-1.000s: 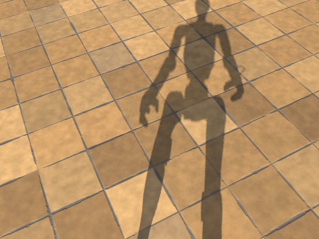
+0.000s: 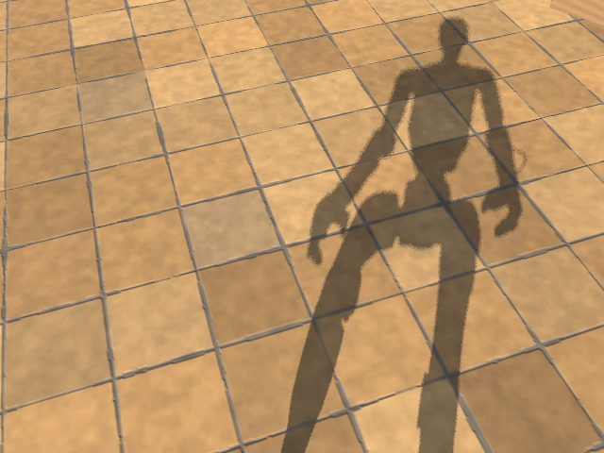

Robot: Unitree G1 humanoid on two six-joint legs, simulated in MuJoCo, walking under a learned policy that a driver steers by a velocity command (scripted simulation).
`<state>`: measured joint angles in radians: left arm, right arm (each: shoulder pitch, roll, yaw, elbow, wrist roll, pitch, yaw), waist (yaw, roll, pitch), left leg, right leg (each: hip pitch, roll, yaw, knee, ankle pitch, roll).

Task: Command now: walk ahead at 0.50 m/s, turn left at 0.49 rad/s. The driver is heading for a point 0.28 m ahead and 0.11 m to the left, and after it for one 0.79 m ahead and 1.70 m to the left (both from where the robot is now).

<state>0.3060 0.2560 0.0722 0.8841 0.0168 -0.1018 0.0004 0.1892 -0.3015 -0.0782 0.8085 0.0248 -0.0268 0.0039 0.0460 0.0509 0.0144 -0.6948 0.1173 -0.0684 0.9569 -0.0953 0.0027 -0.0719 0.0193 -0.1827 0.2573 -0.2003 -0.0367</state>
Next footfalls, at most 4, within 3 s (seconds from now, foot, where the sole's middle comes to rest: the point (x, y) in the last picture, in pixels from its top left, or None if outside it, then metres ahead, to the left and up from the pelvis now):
0.24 left None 0.28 0.15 -0.78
0.72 right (318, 403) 0.61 0.04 -0.78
1.24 left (159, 369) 0.68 0.43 -0.78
1.74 right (153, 252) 1.04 0.52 -0.78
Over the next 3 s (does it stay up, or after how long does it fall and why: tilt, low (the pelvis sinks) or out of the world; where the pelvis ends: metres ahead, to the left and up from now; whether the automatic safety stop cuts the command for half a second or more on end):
stays up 1.17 1.07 0.00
